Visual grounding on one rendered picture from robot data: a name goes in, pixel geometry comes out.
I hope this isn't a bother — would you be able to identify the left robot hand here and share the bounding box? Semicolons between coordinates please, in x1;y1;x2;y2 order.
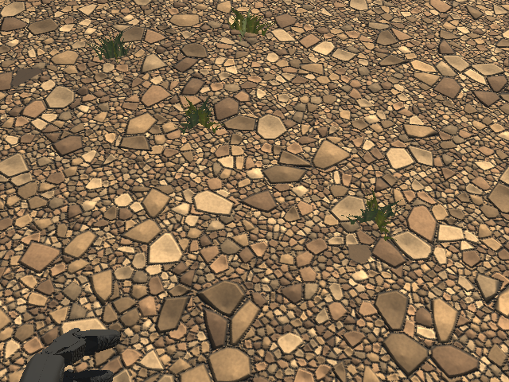
19;328;121;382

